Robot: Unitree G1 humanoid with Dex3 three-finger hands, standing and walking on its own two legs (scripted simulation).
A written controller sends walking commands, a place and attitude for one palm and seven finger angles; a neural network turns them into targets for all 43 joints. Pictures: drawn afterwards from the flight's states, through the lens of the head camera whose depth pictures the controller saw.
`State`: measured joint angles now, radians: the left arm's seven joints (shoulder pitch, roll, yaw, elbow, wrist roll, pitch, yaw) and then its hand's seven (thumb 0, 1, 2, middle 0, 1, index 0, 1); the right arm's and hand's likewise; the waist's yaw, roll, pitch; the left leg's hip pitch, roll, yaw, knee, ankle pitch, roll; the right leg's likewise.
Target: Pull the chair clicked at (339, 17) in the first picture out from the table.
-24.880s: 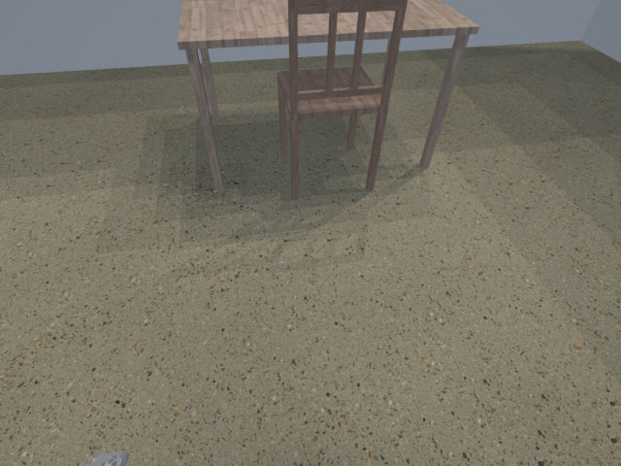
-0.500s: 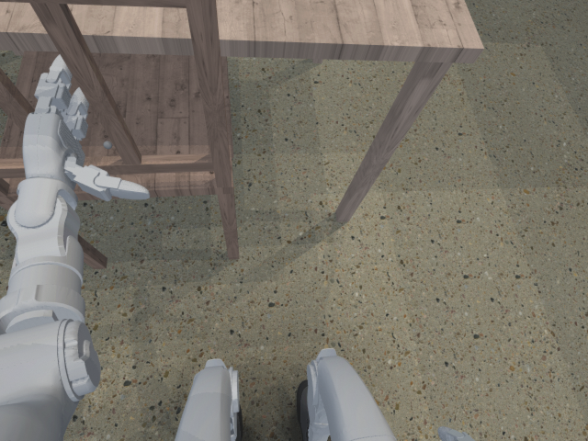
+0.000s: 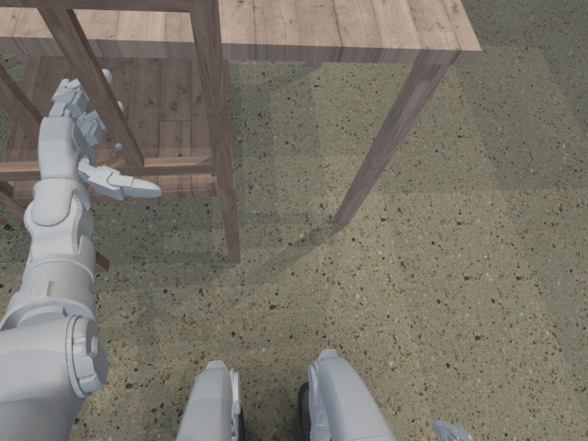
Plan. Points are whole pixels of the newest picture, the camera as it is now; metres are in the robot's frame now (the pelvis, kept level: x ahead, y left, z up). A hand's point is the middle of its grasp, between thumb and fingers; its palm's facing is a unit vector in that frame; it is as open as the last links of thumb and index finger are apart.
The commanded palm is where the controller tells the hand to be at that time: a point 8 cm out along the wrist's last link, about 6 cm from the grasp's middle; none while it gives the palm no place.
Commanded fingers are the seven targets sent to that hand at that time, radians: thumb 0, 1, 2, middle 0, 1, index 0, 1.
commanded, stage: hook a spindle and tug to test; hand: left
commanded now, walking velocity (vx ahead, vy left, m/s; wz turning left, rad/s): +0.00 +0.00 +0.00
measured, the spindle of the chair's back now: (16, 104) +0.54 +0.33 +0.05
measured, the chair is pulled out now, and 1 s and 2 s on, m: -0.03 0.03 0.13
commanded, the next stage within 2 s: step backward, pulling the chair out in 1.12 s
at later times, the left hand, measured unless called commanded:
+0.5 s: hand (127, 145) +0.49 +0.19 +0.03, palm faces +0.04 -1.00 -0.04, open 5.9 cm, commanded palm +0.46 +0.23 +0.03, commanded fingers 0.00 0.90 0.90 -0.50 -1.45 -0.50 -1.45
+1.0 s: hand (129, 169) +0.46 +0.19 +0.03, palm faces +0.04 -1.00 -0.04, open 5.8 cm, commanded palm +0.43 +0.23 +0.03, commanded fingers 0.00 0.90 0.90 -0.50 -1.45 -0.50 -1.45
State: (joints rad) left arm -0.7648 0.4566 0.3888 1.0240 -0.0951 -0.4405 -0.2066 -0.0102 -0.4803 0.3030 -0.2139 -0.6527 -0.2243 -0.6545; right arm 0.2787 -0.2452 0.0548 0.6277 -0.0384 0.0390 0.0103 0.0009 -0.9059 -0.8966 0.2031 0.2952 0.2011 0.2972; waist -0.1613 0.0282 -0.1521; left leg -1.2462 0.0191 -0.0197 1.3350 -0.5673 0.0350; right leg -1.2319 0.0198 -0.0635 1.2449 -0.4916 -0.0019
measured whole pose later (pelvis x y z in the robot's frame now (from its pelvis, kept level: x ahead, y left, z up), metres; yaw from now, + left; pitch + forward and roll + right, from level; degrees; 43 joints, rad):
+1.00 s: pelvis +0.02 -0.01 +0.01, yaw +0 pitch +26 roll -3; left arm -0.52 0.35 0.34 0.80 -0.14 -0.44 -0.19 0.02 0.68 0.80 -0.35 -1.38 -0.37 -1.44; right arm 0.27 -0.24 0.03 0.61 -0.02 0.02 0.02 0.00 -0.91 -0.90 0.20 0.30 0.20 0.30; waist -0.12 0.03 -0.17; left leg -1.14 0.02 0.00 1.27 -0.58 0.03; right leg -1.15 0.03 -0.04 1.21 -0.51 -0.01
